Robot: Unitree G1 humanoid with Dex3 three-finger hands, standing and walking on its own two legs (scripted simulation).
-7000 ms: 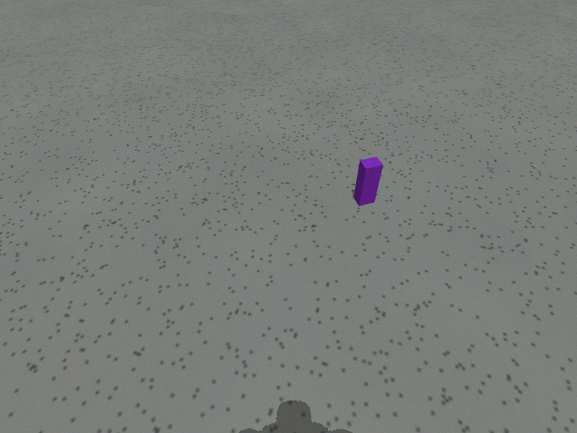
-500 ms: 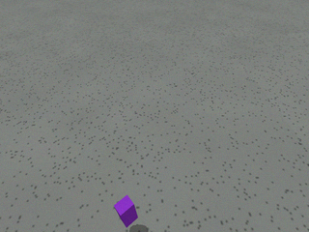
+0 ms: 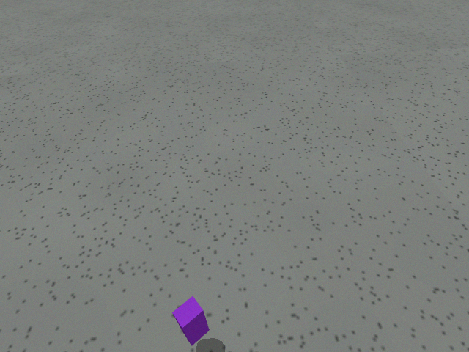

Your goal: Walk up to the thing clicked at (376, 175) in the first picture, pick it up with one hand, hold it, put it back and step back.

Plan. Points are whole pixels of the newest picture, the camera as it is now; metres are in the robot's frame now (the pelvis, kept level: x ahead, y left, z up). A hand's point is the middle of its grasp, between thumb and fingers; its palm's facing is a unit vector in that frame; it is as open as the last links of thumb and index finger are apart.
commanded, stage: stand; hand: left
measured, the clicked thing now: (192, 322) +0.37 +0.20 -0.66
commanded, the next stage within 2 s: go down in 0.06 s
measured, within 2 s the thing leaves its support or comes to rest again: neither
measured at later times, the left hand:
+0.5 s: hand out of the picture +0.15 +0.26 -0.16, palm faces +0.04 -0.94 -0.33, open 13.2 cm
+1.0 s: hand out of the picture +0.12 +0.28 -0.19, palm faces +0.07 -0.95 -0.32, open 16.9 cm
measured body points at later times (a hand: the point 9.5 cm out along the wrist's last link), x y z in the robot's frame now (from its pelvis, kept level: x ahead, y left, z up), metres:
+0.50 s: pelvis -0.01 +0.01 -0.02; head +0.04 +0.01 +0.43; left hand +0.15 +0.31 -0.14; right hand +0.08 -0.25 -0.14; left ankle -0.02 +0.14 -0.75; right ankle +0.01 -0.12 -0.75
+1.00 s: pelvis -0.02 +0.02 -0.07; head +0.04 +0.04 +0.37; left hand +0.12 +0.33 -0.17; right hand +0.15 -0.23 -0.15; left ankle -0.02 +0.14 -0.75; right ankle +0.01 -0.12 -0.75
